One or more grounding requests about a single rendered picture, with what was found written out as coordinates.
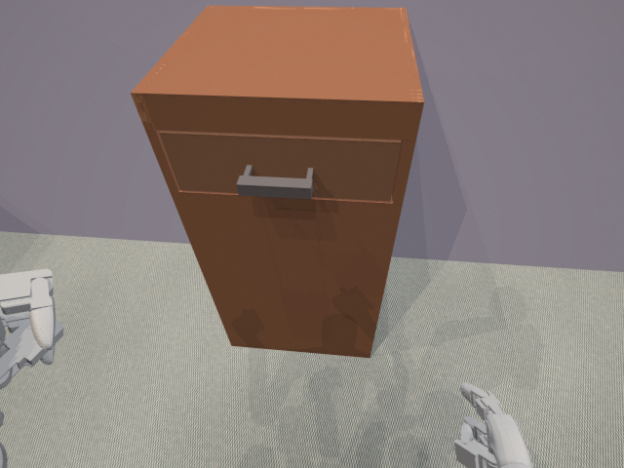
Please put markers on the left robot hand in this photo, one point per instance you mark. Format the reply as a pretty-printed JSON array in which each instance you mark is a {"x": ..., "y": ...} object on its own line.
[{"x": 27, "y": 308}]

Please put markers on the drawer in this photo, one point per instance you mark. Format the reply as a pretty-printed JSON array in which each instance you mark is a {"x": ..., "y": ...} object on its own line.
[{"x": 343, "y": 167}]

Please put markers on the cabinet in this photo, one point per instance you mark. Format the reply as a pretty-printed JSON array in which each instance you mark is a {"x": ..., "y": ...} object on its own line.
[{"x": 302, "y": 275}]

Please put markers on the handle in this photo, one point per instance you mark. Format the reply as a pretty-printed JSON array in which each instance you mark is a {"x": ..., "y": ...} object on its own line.
[{"x": 279, "y": 187}]

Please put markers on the right robot hand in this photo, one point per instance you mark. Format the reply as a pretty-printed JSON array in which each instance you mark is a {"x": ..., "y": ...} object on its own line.
[{"x": 498, "y": 443}]

